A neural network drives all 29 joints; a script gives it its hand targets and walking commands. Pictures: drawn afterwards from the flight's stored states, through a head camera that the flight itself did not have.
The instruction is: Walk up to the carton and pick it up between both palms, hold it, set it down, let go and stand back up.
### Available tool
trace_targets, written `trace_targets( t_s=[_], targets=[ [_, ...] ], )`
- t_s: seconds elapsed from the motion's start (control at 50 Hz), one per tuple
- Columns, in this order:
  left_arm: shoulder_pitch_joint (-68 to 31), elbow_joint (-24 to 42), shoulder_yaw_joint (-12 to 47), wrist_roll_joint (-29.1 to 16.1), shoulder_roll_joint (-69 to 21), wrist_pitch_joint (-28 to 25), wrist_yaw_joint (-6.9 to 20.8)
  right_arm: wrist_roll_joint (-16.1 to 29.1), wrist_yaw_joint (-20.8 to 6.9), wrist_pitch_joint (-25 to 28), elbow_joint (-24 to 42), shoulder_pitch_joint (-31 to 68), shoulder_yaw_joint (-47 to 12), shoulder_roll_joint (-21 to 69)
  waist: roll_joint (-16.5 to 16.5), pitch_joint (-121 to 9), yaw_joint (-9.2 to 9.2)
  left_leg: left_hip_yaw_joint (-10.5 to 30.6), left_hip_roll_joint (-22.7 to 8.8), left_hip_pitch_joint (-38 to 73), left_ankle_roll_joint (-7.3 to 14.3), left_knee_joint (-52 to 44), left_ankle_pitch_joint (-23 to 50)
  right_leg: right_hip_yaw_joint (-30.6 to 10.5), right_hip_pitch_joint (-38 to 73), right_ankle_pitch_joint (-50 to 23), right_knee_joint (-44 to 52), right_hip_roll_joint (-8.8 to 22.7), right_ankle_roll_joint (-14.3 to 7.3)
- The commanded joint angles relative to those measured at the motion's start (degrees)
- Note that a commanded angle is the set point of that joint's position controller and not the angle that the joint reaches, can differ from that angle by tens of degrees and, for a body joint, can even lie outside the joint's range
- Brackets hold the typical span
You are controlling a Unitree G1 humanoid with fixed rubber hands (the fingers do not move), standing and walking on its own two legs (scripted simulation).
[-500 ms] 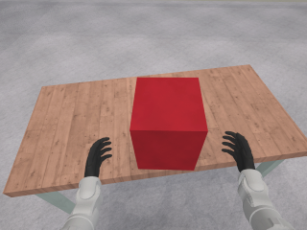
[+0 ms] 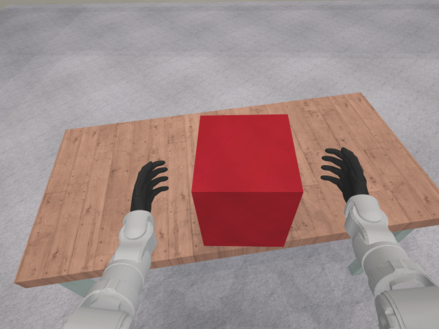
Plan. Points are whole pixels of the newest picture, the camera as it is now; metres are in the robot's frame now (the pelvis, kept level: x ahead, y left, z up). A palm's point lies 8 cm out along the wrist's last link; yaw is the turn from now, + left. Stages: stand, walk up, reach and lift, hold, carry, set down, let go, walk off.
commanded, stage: reach and lift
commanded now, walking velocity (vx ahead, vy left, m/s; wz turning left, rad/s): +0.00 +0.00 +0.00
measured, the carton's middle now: (243, 183) +0.46 -0.05 -0.06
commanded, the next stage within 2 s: none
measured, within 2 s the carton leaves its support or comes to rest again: neither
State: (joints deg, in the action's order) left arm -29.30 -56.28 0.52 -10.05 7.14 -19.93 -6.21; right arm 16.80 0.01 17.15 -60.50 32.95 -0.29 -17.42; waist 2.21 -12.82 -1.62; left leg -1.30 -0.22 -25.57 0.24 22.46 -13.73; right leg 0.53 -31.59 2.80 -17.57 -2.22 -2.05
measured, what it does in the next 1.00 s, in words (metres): stands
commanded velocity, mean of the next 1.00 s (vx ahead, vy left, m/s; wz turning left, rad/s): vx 0.00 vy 0.00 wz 0.00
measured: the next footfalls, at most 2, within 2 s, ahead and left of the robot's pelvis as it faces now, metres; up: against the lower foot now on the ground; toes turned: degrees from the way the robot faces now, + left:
none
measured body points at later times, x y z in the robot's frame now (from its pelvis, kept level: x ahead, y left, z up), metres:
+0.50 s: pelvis -0.01 +0.00 -0.01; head +0.05 -0.02 +0.44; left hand +0.45 +0.15 +0.08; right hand +0.44 -0.25 +0.09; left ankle -0.05 +0.11 -0.74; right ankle +0.04 -0.10 -0.74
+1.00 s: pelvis -0.01 +0.00 -0.01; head +0.09 -0.01 +0.43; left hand +0.48 +0.16 +0.07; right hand +0.46 -0.26 +0.08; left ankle -0.05 +0.11 -0.74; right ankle +0.04 -0.10 -0.74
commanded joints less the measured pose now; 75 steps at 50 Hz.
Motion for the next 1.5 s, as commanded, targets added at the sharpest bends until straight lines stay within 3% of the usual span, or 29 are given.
trace_targets(
  t_s=[0.0, 0.4, 0.66, 0.8, 0.94, 1.02, 1.08, 1.14, 1.26, 1.34, 1.48],
  targets=[
    [-23.22, 7.23, -0.96, -0.66, 6.35, -1.11, -0.24, 0.92, -0.05, 0.93, 6.36, 23.67, 0.89, -10.07, -2.96, -25.95, -0.66, 1.92, -0.97, -4.33, -1.85, -3.18, 13.10, -4.81, 33.27, -22.06, -5.75, 1.70, 0.52],
    [-48.22, -6.75, 0.57, -7.12, 13.21, 2.83, 0.59, 3.80, 0.21, -4.11, -4.56, 47.13, -3.67, -12.07, -4.91, -36.29, -0.92, 1.33, -0.84, -17.24, -1.08, -2.81, 8.35, -6.84, 37.98, -21.44, -9.44, 3.04, 3.88],
    [-61.07, -11.23, 2.76, -10.01, 16.58, 7.38, 1.17, 4.63, -0.21, -8.08, -9.02, 58.39, -4.07, -14.50, -4.42, -40.97, -1.90, 1.39, -1.14, -20.31, -0.98, -2.85, 8.57, -6.02, 39.94, -24.79, -10.34, 3.41, 4.60],
    [-60.28, -17.25, 3.41, -9.73, 15.94, 7.15, 1.85, 6.52, -0.90, -8.16, -14.52, 57.35, -5.56, -14.32, -4.06, -37.52, -2.56, 1.84, -1.89, -21.64, -0.55, -2.82, 10.37, -6.55, 38.81, -26.01, -9.62, 4.19, 4.11],
    [-54.36, -20.98, 3.06, -8.02, 13.50, 0.26, 2.68, 7.37, -2.08, -2.98, -15.65, 50.24, -5.53, -13.18, -1.54, -35.35, -3.13, 1.92, -1.72, -18.05, -1.26, -2.10, 14.34, -5.44, 28.86, -22.86, -8.08, 4.51, 2.42],
    [-57.25, -16.06, 3.97, -8.87, 12.75, -3.86, 1.90, 4.98, -2.92, 0.11, -11.20, 51.83, -2.58, -14.38, 2.08, -42.15, -2.88, 1.84, -1.11, -8.34, -3.88, 0.62, 18.31, -2.37, 15.63, -20.64, -8.05, 3.08, 1.88],
    [-59.01, -12.13, 4.07, -9.03, 12.17, -5.47, 1.03, 2.91, -3.00, 1.80, -7.93, 52.69, -0.54, -14.38, 1.92, -50.11, -2.57, 1.70, -0.68, -3.55, -5.18, 3.64, 23.67, -1.16, 10.69, -22.86, -8.81, 1.88, 2.25],
    [-58.22, -12.10, 2.69, -8.10, 12.05, -6.85, 0.90, 1.10, -2.42, 3.55, -6.67, 52.30, 0.57, -13.17, -1.04, -55.13, -2.70, 1.38, -0.12, -7.22, -4.42, 5.08, 25.85, -1.86, 13.90, -27.31, -10.32, 1.71, 2.77],
    [-53.84, -18.44, -3.07, -3.95, 12.70, -9.78, 2.38, -3.10, -0.41, 6.93, -7.52, 50.07, 2.64, -9.11, -7.00, -54.39, -3.35, 0.06, 0.95, -26.90, -0.43, 0.53, 19.34, -5.59, 30.83, -34.29, -13.39, 3.31, 3.67],
    [-52.75, -19.36, -7.11, -0.29, 12.50, -10.58, 3.20, -6.91, 0.60, 8.37, -7.47, 48.22, 5.93, -6.88, -6.43, -53.36, -3.23, -0.42, 0.90, -29.07, 0.39, -2.60, 18.43, -6.04, 33.79, -35.69, -12.27, 3.66, 3.23],
    [-52.89, -12.07, -12.15, 6.59, 9.23, -9.12, 3.01, -15.09, 1.45, 8.59, -1.57, 45.46, 13.01, -2.41, -3.28, -59.13, -2.95, -0.95, 1.55, -21.94, -0.41, -3.65, 24.11, -3.69, 32.97, -38.94, -8.56, 3.02, 2.37]
  ],
)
